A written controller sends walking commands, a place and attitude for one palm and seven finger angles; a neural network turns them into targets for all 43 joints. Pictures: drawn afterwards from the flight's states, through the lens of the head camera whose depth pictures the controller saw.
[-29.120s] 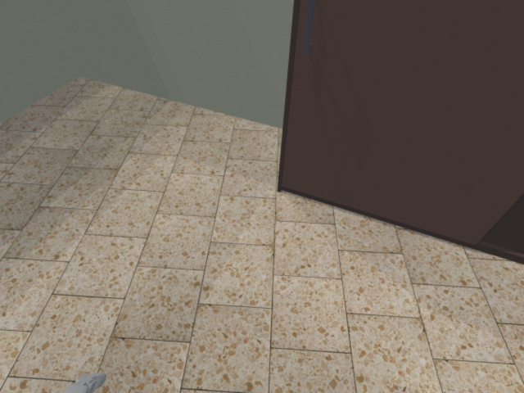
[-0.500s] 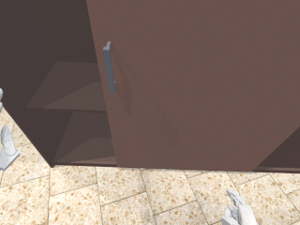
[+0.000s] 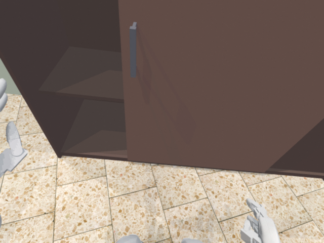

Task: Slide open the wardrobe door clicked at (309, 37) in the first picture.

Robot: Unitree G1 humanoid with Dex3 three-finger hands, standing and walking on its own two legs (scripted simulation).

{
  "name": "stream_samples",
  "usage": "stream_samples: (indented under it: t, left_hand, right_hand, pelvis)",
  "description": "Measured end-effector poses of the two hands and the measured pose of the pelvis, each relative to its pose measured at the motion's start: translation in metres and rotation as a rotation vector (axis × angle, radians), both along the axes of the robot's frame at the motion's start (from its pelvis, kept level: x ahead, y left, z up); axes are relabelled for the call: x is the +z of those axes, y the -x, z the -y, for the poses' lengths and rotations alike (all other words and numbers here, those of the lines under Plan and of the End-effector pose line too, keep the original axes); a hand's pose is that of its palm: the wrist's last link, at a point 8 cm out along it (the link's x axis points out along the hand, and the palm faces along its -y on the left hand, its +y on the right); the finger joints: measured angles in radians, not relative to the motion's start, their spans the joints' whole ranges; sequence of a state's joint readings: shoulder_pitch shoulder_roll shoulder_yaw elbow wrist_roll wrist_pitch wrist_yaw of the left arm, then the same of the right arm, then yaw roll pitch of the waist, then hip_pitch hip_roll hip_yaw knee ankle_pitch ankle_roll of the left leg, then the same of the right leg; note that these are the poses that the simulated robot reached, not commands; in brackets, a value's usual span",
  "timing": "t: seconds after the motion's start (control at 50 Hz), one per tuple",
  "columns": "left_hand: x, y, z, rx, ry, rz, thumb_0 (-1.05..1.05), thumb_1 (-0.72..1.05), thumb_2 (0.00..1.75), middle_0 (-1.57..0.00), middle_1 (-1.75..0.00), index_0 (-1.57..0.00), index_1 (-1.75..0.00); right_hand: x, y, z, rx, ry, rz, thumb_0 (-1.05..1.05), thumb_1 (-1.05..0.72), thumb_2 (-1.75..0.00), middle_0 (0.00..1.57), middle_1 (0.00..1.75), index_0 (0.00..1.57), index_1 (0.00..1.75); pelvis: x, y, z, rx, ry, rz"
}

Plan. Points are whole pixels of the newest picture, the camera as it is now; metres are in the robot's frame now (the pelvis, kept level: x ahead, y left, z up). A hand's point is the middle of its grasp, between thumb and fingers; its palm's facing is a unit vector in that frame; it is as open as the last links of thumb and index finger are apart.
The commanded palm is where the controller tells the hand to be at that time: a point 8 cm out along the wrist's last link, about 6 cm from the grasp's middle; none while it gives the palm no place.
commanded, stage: stop stepping back and stand still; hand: left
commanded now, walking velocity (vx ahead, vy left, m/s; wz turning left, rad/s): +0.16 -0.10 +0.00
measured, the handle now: (133, 51) +0.68 +0.16 +0.11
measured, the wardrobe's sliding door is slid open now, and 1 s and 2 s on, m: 0.45 0.45 0.45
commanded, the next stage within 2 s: let the arm hang, fingers relaxed in 0.80 s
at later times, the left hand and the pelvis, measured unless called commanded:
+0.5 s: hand (5, 180) +0.17 +0.27 +0.17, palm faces +0.39 -0.87 -0.30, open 7.5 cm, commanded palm +0.11 +0.29 +0.19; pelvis -0.08 +0.02 +0.00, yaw -8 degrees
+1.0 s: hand (32, 213) +0.16 +0.27 +0.05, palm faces +0.18 -0.88 -0.44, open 7.4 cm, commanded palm none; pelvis -0.09 +0.04 +0.00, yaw -4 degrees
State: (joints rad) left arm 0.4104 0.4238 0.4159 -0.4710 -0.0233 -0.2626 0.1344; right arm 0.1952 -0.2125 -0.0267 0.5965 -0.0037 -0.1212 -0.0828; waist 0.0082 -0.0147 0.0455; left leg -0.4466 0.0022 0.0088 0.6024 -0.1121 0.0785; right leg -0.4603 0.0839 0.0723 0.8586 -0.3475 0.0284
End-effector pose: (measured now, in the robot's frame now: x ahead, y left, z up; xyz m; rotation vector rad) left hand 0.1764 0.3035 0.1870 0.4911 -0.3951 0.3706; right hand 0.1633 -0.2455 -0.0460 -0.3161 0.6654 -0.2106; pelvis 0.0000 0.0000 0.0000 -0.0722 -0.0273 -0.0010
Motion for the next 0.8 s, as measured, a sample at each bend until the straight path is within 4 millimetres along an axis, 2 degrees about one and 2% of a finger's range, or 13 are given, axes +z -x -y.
stream_samples:
  t: [0.08,0.2,0.26,0.3,0.38,0.44,0.5,0.56,0.62,0.68,0.74,0.8]
  left_hand:
    - [0.006,0.013,-0.007,-0.014,-0.015,-0.031,0.02,0.88,0.89,-0.21,-0.3,-0.21,-0.3]
    - [0.021,0.041,0.012,-0.071,0.012,-0.026,0.02,0.89,0.9,-0.2,-0.3,-0.21,-0.3]
    - [0.024,0.054,0.023,-0.1,-0.048,-0.018,0.02,0.89,0.9,-0.2,-0.3,-0.21,-0.3]
    - [0.024,0.06,0.026,-0.127,-0.054,-0.024,0.02,0.88,0.9,-0.21,-0.3,-0.21,-0.3]
    - [0.022,0.065,0.013,-0.113,-0.034,-0.002,0.01,0.88,0.89,-0.21,-0.3,-0.21,-0.3]
    - [0.007,0.058,-0.002,-0.066,0.03,0.022,0.01,0.88,0.89,-0.21,-0.3,-0.21,-0.3]
    - [-0.009,0.045,-0.006,-0.033,0.111,-0.03,0.01,0.88,0.9,-0.2,-0.3,-0.21,-0.3]
    - [-0.009,0.044,0.008,-0.076,0.111,-0.089,0.02,0.89,0.9,-0.2,-0.3,-0.2,-0.3]
    - [0.003,0.059,0.028,-0.151,0.047,-0.106,0.02,0.89,0.9,-0.2,-0.3,-0.2,-0.3]
    - [0.016,0.081,0.04,-0.188,-0.063,-0.1,0.02,0.89,0.89,-0.2,-0.3,-0.21,-0.3]
    - [0.028,0.097,0.035,-0.159,-0.104,-0.07,0.02,0.88,0.89,-0.21,-0.3,-0.21,-0.3]
    - [0.032,0.098,0.017,-0.07,-0.084,-0.05,0.01,0.88,0.89,-0.21,-0.3,-0.21,-0.3]
  right_hand:
    - [0.003,0.032,-0.011,-0.022,-0.042,-0.021,0.01,-0.9,-0.9,0.2,0.3,0.21,0.3]
    - [0.008,0.072,-0.021,-0.028,-0.081,-0.034,0.01,-0.9,-0.9,0.21,0.3,0.21,0.3]
    - [-0.002,0.086,-0.018,-0.016,-0.091,-0.011,0.01,-0.9,-0.9,0.21,0.3,0.21,0.3]
    - [-0.013,0.098,-0.013,-0.036,-0.086,-0.028,0.01,-0.9,-0.9,0.21,0.3,0.21,0.3]
    - [-0.021,0.128,-0.006,-0.132,-0.094,-0.06,0.01,-0.9,-0.9,0.21,0.3,0.21,0.3]
    - [-0.027,0.143,0.001,-0.184,-0.06,-0.059,0.01,-0.9,-0.9,0.21,0.3,0.21,0.3]
    - [-0.026,0.155,0.001,-0.208,-0.051,-0.053,0.01,-0.9,-0.9,0.21,0.3,0.21,0.3]
    - [-0.018,0.168,-0.005,-0.194,-0.067,-0.042,0.01,-0.91,-0.9,0.2,0.3,0.2,0.3]
    - [-0.011,0.178,-0.009,-0.176,-0.089,-0.041,0.01,-0.9,-0.9,0.2,0.3,0.2,0.3]
    - [-0.017,0.181,-0.005,-0.162,-0.102,-0.052,0.01,-0.9,-0.9,0.21,0.3,0.21,0.3]
    - [-0.023,0.181,0.0,-0.158,-0.101,-0.101,0.01,-0.9,-0.9,0.21,0.3,0.21,0.3]
    - [-0.023,0.179,0.004,-0.162,-0.1,-0.116,0.01,-0.9,-0.9,0.21,0.3,0.21,0.3]
  pelvis:
    - [0.009,0.016,-0.002,-0.034,0.028,-0.024]
    - [0.019,0.039,-0.001,-0.062,0.017,-0.069]
    - [0.008,0.061,0.002,-0.103,-0.054,-0.079]
    - [0.003,0.071,-0.003,-0.119,-0.026,-0.051]
    - [0.002,0.064,-0.007,-0.139,-0.036,-0.014]
    - [-0.006,0.063,-0.013,-0.127,-0.047,-0.001]
    - [-0.004,0.075,-0.018,-0.145,-0.057,0.021]
    - [0.005,0.088,-0.015,-0.144,-0.055,0.031]
    - [0.011,0.095,-0.01,-0.142,-0.054,0.027]
    - [0.008,0.1,-0.005,-0.135,-0.058,0.015]
    - [0.01,0.101,-0.005,-0.149,-0.074,0.014]
    - [0.016,0.096,-0.006,-0.146,-0.088,0.003]
